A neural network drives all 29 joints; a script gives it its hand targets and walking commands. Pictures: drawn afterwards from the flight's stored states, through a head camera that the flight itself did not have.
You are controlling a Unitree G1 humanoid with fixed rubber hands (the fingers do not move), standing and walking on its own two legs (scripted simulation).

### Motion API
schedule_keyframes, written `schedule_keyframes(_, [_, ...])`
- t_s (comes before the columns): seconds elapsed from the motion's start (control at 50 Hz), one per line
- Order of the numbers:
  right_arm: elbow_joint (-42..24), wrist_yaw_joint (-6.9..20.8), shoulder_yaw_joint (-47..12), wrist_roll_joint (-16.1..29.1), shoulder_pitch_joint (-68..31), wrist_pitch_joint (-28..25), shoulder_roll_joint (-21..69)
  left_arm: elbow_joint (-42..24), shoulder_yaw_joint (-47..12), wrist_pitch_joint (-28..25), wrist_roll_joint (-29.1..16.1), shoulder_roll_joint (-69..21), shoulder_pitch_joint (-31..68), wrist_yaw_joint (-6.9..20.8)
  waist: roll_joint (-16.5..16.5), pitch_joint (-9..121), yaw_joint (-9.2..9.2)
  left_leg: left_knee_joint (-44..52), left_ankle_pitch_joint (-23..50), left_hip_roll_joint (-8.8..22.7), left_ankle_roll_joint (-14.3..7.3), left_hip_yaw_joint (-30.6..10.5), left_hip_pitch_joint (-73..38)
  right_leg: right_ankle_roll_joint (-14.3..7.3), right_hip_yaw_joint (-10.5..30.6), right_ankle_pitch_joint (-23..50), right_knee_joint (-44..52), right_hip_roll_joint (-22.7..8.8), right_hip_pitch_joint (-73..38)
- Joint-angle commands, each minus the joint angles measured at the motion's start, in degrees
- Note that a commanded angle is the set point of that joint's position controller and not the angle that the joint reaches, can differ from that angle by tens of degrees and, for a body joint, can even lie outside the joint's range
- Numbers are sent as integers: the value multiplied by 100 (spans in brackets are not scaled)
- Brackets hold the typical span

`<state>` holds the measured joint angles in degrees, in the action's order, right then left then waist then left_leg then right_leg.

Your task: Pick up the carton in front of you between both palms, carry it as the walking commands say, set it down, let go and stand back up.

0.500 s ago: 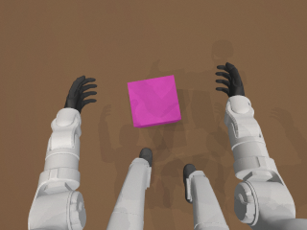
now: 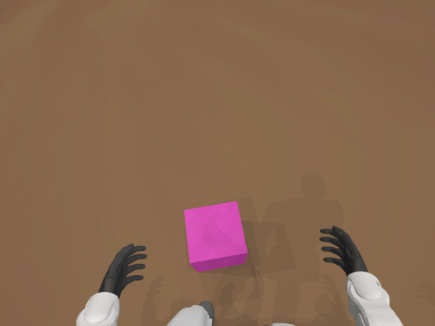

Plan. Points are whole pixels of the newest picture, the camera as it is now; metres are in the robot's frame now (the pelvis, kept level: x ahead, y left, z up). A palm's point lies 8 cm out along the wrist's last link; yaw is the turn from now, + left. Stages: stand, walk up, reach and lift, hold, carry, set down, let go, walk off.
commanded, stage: let go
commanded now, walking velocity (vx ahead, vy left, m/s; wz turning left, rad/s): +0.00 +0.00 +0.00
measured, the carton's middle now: (216, 238) +0.40 +0.08 -0.64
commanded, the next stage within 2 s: stand in 0.58 s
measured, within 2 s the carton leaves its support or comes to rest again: neither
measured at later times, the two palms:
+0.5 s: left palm (116, 279) +0.18 +0.23 -0.06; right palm (380, 296) +0.17 -0.24 -0.06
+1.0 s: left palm (84, 300) +0.14 +0.30 -0.11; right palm (404, 317) +0.14 -0.28 -0.07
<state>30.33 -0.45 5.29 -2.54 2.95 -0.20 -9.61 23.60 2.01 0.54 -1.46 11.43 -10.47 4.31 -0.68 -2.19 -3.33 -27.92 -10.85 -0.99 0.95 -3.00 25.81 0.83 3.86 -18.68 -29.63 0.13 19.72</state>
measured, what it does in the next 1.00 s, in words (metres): stands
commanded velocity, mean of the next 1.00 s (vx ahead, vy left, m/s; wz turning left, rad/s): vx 0.00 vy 0.00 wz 0.00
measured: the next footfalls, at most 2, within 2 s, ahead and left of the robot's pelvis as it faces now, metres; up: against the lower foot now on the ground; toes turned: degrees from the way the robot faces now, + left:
none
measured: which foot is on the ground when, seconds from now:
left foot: down 0.00-1.00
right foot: down 0.00-1.00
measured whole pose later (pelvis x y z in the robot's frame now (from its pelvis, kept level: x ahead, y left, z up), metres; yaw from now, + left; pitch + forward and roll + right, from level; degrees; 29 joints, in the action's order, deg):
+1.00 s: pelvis +0.02 +0.02 +0.00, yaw -2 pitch +0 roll +0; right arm 44.8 -0.9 2.3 -2.3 9.2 0.2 -18.5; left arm 40.7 2.0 0.9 2.3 20.4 -13.7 -1.2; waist 3.4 -0.7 0.2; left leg -31.6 -16.6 -1.0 -0.8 -1.0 15.3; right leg 2.1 5.0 -20.9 -27.7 -0.5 7.3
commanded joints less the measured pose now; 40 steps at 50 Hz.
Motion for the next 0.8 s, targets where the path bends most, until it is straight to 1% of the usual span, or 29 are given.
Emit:
schedule_keyframes(0.0, [-636,81,-30,76,125,-72,-432,-522,167,-49,13,614,42,-9,410,1048,178,138,1403,-275,68,360,-2423,23,-301,1081,895,154,218])
schedule_keyframes(0.08, [-816,184,-137,157,503,67,-510,-436,199,88,76,690,-76,-8,484,674,233,216,1336,-345,54,416,-2652,69,-238,1395,1057,91,-33])
schedule_keyframes(0.24, [-1068,338,-243,265,716,385,-619,-374,260,389,199,733,-201,-47,283,198,223,298,1378,-394,49,450,-2890,81,-180,1785,1142,67,-322])
schedule_keyframes(0.36, [-1086,377,-190,222,710,535,-674,-421,261,519,237,717,-169,-49,254,162,254,284,1460,-378,61,424,-3018,81,-192,1892,1067,122,-411])
schedule_keyframes(0.38, [-825,259,-210,285,1065,372,-622,-717,276,788,362,880,-146,-191,175,450,331,155,1391,-470,46,464,-2788,108,-180,2517,836,137,-768])
schedule_keyframes(0.4, [-827,217,-258,275,1061,345,-647,-672,239,849,315,818,-205,-251,259,426,295,141,1395,-468,44,444,-2678,143,-173,2716,748,136,-795])
schedule_keyframes(0.42, [-879,199,-263,285,978,330,-676,-687,199,876,281,777,-202,-283,268,429,290,130,1430,-464,48,422,-2627,149,-192,2720,713,154,-792])
schedule_keyframes(0.5, [-929,169,-234,253,887,332,-739,-734,159,948,246,736,-189,-353,255,401,262,117,1524,-416,77,372,-2617,116,-261,2428,703,216,-680])
schedule_keyframes(0.56, [-907,170,-203,235,894,360,-752,-769,144,998,242,728,-163,-374,224,332,257,155,1452,-375,75,346,-2617,80,-302,2107,718,248,-600])
schedule_keyframes(0.58, [-7,26,-79,-63,835,286,-1450,80,326,665,363,1397,-7,-539,937,150,252,-120,1008,264,46,185,-1704,170,-138,967,689,-116,-408])
schedule_keyframes(0.6, [33,-22,-41,-96,927,238,-1482,115,311,492,398,1412,-40,-582,813,200,335,-79,449,224,-37,143,-1684,89,62,347,784,-173,-407])
schedule_keyframes(0.62, [161,-31,-67,-111,839,186,-1447,170,281,376,419,1331,24,-566,558,118,380,26,-89,224,-58,108,-1528,42,161,-197,837,-193,-262])
schedule_keyframes(0.64, [242,-31,-78,-117,782,137,-1462,219,292,290,425,1300,34,-542,304,65,395,162,-463,267,-88,8,-1351,-9,170,-417,781,-176,-249])
schedule_keyframes(0.66, [318,-32,-84,-98,683,95,-1452,298,297,227,423,1269,13,-520,82,58,368,280,-679,324,-125,-108,-1169,-35,138,-363,656,-152,-355])
schedule_keyframes(0.68, [384,-16,-82,-79,583,63,-1483,404,285,173,415,1267,-23,-482,-81,141,324,346,-697,363,-148,-173,-1084,-37,117,-153,552,-137,-511])
schedule_keyframes(0.72, [508,-9,-74,-44,506,23,-1511,584,285,90,401,1300,-114,-455,-86,268,283,322,-338,420,-182,-246,-1056,-23,91,223,444,-137,-713])
schedule_keyframes(0.78, [676,-16,-67,-19,490,-10,-1586,804,275,19,394,1395,-192,-481,-123,444,295,173,407,465,-208,-265,-1277,-12,114,680,411,-186,-803])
